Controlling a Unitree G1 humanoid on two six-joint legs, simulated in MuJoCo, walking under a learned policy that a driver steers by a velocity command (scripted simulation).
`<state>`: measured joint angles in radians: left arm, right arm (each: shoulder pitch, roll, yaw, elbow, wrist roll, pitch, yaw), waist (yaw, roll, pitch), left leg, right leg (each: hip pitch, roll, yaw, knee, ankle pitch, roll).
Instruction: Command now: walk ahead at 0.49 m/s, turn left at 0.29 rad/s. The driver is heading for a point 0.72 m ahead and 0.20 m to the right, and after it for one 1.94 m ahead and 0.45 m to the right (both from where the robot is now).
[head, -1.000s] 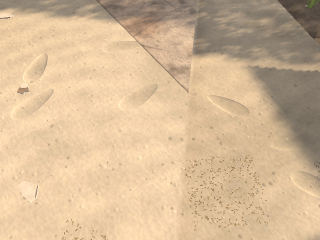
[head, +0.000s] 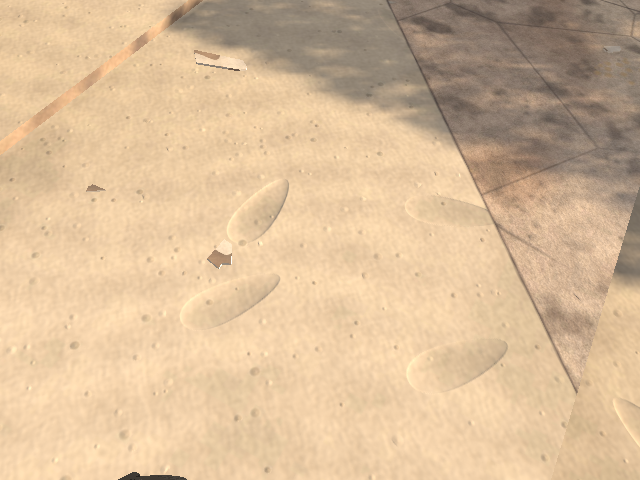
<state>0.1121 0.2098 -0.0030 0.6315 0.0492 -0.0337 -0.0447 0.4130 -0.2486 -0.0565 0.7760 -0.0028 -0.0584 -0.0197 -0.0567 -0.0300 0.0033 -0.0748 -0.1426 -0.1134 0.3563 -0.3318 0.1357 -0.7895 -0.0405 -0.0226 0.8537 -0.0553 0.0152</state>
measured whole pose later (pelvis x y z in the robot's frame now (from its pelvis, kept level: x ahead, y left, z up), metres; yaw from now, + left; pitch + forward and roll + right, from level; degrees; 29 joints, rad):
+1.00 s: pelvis +0.59 -0.03 +0.01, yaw -28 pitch +1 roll +1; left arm 0.16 0.30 0.07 0.68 0.04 0.01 -0.06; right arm 0.40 -0.26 -0.05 0.80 -0.02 -0.09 0.00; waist -0.04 -0.05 0.01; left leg -0.11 -0.01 0.16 0.31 -0.22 0.04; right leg -0.69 -0.03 0.02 1.02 -0.16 -0.02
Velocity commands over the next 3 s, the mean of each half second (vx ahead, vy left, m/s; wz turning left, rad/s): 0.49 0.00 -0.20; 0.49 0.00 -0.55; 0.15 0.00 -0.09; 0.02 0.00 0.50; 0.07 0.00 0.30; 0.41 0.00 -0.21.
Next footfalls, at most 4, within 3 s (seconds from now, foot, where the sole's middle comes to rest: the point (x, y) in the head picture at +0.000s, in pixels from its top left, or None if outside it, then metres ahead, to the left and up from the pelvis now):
0.16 right None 0.30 -0.07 -0.77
0.68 left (274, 395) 0.64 0.06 -0.77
1.18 right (398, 350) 0.74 -0.23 -0.77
1.64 left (305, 348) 0.75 -0.01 -0.77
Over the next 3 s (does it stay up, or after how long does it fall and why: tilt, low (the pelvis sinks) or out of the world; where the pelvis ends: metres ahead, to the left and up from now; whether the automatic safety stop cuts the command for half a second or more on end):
stays up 0.88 -0.13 -0.03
